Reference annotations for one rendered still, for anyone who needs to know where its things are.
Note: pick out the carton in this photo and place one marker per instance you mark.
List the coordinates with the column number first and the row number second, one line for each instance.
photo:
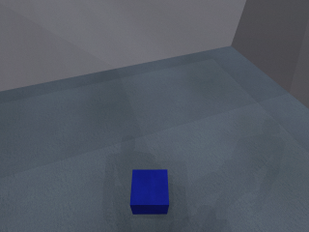
column 149, row 193

